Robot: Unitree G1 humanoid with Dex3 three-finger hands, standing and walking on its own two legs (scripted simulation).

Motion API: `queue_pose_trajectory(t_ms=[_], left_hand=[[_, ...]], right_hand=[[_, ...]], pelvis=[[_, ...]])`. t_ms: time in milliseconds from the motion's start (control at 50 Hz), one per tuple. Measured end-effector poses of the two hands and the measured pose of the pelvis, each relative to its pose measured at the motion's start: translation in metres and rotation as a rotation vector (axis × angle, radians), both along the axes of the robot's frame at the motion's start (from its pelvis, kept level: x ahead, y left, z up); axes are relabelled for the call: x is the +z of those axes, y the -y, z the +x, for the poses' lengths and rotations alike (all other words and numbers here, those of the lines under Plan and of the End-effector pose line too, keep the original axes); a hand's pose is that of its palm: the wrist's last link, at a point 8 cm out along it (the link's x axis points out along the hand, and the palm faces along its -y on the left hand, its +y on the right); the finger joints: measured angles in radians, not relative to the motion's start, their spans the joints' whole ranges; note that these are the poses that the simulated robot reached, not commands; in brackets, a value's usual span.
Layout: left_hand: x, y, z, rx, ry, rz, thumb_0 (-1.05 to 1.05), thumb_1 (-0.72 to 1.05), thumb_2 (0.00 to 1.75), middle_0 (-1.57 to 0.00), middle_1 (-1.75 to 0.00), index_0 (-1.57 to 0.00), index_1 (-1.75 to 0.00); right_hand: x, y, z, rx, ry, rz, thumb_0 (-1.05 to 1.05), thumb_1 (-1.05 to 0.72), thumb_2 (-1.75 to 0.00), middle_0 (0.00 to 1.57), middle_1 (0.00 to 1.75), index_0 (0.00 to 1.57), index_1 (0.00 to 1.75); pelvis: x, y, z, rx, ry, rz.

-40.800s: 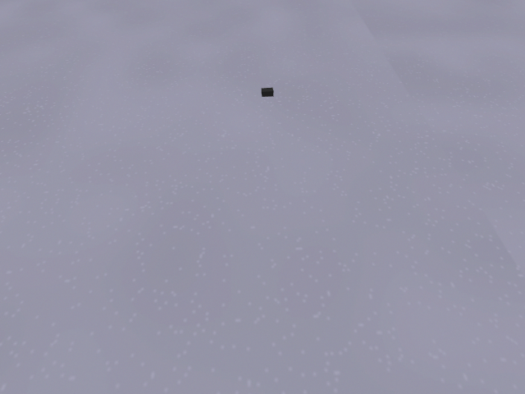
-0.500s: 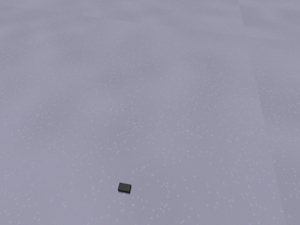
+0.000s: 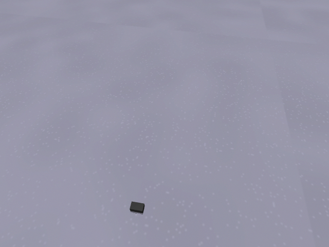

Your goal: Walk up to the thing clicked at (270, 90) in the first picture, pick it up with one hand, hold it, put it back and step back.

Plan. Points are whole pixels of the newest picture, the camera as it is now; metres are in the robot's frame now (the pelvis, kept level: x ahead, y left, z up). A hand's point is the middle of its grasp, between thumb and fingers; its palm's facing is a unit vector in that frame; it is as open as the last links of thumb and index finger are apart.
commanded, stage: stand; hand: left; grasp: from above
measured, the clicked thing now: (137, 207) +0.47 +0.19 -0.76
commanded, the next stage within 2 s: step back in 1.44 s
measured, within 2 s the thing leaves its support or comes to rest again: neither
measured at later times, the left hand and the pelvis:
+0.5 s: hand out of the picture +0.09 +0.23 -0.16, palm faces +0.01 -0.95 -0.33, open 7.3 cm; pelvis +0.02 -0.01 +0.00, yaw -1 degrees
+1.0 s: hand out of the picture +0.10 +0.23 -0.16, palm faces +0.00 -0.94 -0.34, open 7.3 cm; pelvis +0.03 -0.01 +0.00, yaw -1 degrees
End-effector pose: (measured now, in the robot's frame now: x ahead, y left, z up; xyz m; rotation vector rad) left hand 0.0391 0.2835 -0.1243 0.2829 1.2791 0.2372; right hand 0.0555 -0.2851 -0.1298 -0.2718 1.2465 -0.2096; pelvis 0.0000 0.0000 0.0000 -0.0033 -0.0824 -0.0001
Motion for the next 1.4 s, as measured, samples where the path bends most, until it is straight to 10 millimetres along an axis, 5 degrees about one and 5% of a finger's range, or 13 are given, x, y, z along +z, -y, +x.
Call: queue_pose_trajectory(t_ms=[660, 1400], left_hand=[[0.005, 0.007, 0.051, -0.025, 0.041, -0.006, 0.0, 0.91, 0.9, -0.2, -0.3, -0.21, -0.3], [0.009, 0.01, 0.073, -0.052, 0.053, 0.003, 0.0, 0.91, 0.9, -0.2, -0.3, -0.21, -0.3]], right_hand=[[0.005, 0.012, 0.026, 0.009, 0.008, -0.011, 0.0, -0.91, -0.9, 0.2, 0.3, 0.2, 0.3], [0.007, 0.024, 0.044, 0.013, 0.011, -0.017, 0.0, -0.91, -0.9, 0.2, 0.3, 0.2, 0.3]], pelvis=[[0.002, 0.009, 0.021, -0.011, -0.023, 0.002], [0.003, 0.016, 0.034, -0.013, -0.039, 0.005]])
